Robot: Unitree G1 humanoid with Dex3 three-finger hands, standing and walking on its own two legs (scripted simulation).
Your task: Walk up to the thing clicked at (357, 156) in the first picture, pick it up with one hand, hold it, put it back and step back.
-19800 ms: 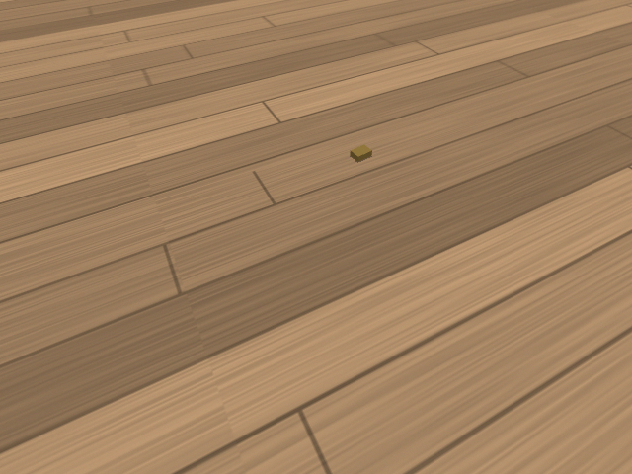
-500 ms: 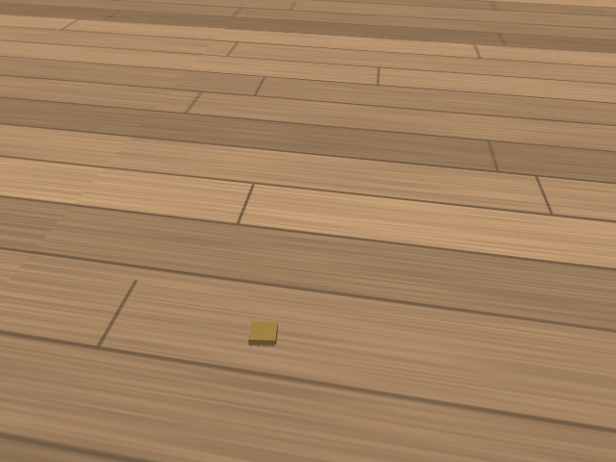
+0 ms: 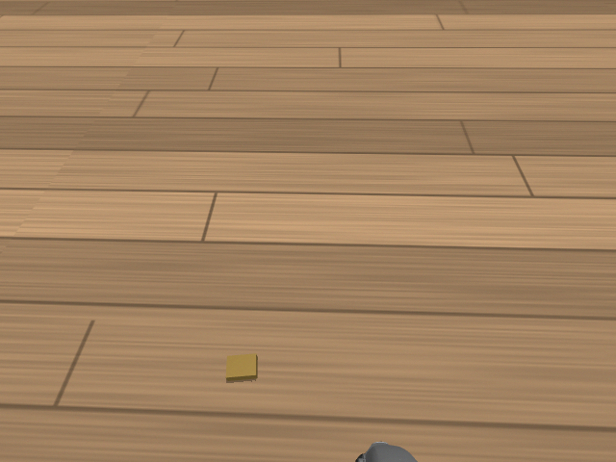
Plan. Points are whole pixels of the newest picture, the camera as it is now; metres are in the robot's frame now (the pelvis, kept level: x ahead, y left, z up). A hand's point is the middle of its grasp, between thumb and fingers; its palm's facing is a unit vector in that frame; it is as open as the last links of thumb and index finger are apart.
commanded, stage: walk up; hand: left
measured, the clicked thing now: (242, 367) +0.51 +0.23 -0.74
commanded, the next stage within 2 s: none
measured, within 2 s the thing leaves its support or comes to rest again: neither
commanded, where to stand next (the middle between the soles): +0.15 -0.02 m, yaw +3 degrees
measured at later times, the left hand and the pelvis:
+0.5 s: hand (167, 443) +0.19 +0.23 -0.17, palm faces +0.03 -0.95 -0.32, open 7.4 cm; pelvis +0.11 -0.03 -0.01, yaw +2 degrees
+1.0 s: hand out of the picture +0.13 +0.23 -0.14, palm faces +0.02 -0.90 -0.43, open 7.4 cm; pelvis +0.08 -0.05 +0.00, yaw +2 degrees
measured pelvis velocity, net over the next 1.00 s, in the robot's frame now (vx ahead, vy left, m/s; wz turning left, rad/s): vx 0.08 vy -0.05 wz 0.04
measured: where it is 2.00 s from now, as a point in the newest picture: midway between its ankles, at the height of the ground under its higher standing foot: outside the picture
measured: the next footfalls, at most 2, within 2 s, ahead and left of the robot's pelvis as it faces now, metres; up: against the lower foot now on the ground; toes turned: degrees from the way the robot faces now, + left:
right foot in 0.02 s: +0.15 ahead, -0.13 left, +0.00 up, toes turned -2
left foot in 0.42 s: +0.19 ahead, +0.09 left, +0.00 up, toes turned +1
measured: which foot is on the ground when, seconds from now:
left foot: down 0.00-0.06, up 0.08-0.40, down 0.42-1.00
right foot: up 0.00-0.00, down 0.02-0.44, up 0.46-0.66, down 0.68-1.00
